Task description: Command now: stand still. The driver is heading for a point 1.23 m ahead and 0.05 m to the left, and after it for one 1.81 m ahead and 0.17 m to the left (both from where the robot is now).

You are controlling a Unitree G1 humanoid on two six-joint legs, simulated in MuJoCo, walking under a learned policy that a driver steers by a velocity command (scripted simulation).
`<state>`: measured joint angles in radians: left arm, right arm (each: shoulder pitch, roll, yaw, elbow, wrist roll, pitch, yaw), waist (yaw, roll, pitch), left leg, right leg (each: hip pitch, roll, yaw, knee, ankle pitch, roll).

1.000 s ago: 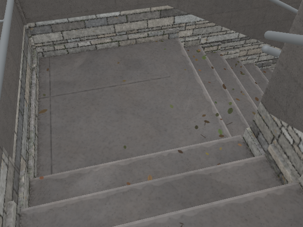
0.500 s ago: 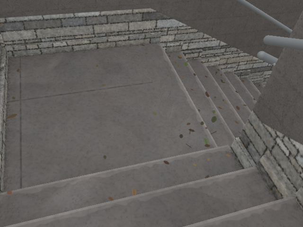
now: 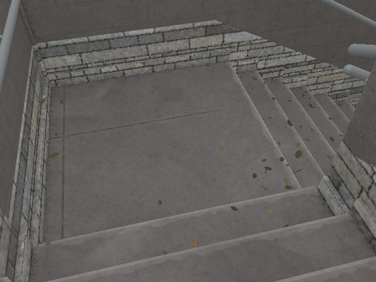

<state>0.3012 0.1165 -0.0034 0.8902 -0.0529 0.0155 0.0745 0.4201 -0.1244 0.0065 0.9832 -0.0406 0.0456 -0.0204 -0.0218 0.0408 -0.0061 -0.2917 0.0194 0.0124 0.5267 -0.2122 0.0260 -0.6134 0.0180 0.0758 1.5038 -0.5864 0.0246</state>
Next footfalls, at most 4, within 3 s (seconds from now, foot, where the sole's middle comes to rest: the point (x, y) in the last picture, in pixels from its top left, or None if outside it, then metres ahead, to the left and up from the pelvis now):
0.76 left None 0.18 0.02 -0.77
1.12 right None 0.48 -0.20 -0.92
1.68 left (195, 270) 0.74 0.01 -1.07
2.16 right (227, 223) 1.07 -0.18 -1.22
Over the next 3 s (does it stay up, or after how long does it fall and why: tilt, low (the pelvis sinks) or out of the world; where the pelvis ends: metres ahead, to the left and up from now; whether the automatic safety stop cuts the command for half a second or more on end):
stays up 1.24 0.04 -0.61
